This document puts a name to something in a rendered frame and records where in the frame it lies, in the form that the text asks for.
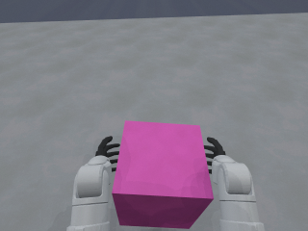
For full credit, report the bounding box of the robot left hand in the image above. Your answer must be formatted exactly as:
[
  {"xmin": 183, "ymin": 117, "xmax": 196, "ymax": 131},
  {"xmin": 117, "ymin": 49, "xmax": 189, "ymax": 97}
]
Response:
[{"xmin": 95, "ymin": 136, "xmax": 120, "ymax": 172}]

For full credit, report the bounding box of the robot right hand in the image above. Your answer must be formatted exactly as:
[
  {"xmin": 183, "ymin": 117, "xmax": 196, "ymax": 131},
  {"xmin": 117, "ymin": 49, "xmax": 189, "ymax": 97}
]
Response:
[{"xmin": 203, "ymin": 137, "xmax": 226, "ymax": 174}]

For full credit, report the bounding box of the robot left forearm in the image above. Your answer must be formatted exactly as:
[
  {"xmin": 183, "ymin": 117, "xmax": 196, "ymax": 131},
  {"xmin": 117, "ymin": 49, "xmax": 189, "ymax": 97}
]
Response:
[{"xmin": 66, "ymin": 155, "xmax": 113, "ymax": 231}]

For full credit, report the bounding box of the robot right forearm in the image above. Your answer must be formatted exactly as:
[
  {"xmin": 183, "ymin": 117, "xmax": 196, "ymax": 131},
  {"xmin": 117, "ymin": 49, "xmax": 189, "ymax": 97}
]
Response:
[{"xmin": 212, "ymin": 155, "xmax": 265, "ymax": 231}]

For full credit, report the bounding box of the carton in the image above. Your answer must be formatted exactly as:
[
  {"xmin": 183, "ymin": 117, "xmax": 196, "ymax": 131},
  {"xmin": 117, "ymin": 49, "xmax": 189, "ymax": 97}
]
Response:
[{"xmin": 112, "ymin": 120, "xmax": 214, "ymax": 229}]

